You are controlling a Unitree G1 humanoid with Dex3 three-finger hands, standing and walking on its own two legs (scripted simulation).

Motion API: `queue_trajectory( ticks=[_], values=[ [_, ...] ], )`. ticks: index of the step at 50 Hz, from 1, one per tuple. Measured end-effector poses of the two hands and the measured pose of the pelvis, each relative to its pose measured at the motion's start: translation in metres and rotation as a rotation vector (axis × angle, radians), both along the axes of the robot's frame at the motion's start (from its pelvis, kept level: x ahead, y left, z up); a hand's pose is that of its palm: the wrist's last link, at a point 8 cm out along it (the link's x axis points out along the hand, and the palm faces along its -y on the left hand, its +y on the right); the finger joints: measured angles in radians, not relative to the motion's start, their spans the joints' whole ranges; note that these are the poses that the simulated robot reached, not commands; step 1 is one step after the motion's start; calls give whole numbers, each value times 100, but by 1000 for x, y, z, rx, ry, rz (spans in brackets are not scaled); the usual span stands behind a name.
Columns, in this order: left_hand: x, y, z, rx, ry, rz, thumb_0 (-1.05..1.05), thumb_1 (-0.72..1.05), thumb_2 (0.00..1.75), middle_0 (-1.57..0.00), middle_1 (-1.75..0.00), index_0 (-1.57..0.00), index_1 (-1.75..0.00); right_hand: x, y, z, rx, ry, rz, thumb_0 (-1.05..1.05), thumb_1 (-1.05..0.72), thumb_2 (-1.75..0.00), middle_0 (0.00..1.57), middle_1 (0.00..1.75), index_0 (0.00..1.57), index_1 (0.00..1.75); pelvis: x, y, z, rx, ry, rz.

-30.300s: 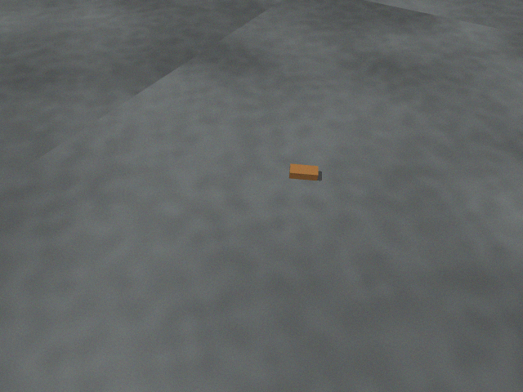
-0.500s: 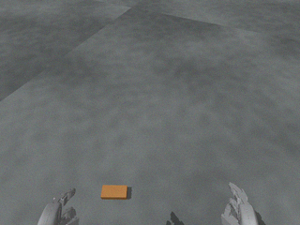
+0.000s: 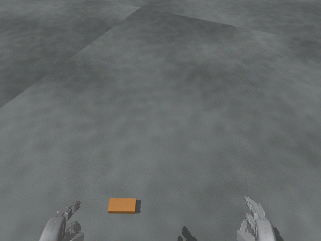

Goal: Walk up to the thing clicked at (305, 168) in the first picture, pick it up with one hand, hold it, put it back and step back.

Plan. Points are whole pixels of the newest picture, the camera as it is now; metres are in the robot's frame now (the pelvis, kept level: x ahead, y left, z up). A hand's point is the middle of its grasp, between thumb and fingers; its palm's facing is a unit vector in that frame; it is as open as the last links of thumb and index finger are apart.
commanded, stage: home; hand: left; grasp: from above
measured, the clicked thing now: (122, 205) +0.44 +0.19 -0.69
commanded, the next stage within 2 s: stand in 0.48 s
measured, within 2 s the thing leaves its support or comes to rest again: neither
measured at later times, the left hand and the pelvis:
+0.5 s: hand (82, 235) +0.17 +0.18 -0.05, palm faces +0.05 -0.98 -0.21, open 7.4 cm; pelvis +0.00 +0.00 +0.00, yaw +0 degrees
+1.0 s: hand out of the picture +0.06 +0.24 -0.11, palm faces +0.06 -0.94 -0.33, open 7.4 cm; pelvis +0.00 +0.00 +0.04, yaw +1 degrees
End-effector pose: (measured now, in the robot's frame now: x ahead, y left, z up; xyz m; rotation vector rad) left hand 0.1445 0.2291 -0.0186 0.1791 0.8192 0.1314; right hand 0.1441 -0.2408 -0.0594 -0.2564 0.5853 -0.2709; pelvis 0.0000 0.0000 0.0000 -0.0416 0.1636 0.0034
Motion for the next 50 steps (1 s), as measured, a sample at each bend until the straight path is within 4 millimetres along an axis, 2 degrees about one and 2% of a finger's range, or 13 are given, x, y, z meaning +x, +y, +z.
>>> queue_trajectory(
  ticks=[29,34,38,42,50],
  values=[
    [5,-1,-1,-5,1,3,1,90,89,-20,-29,-20,-30,8,-1,0,0,1,-2,1,-90,-89,21,30,20,30,5,0,-1,-1,11,0],
    [8,16,-26,98,-11,-37,1,90,89,-20,-29,-21,-30,-2,-8,-20,-43,279,153,1,-90,-89,21,30,20,30,-3,0,10,30,-91,2],
    [-9,36,-41,118,77,0,1,90,89,-20,-29,-21,-30,-18,-21,-20,-17,394,123,1,-90,-89,21,30,21,30,-3,1,19,44,-130,2],
    [-36,51,-50,126,184,48,1,90,89,-20,-29,-21,-30,-36,-31,-17,-11,466,79,1,-91,-89,21,30,21,30,-2,3,27,40,-156,4],
    [-94,56,-56,104,374,118,1,90,89,-20,-30,-20,-30,-64,-32,-14,15,588,30,0,-91,-89,20,30,20,30,2,4,45,34,-195,17]
  ],
)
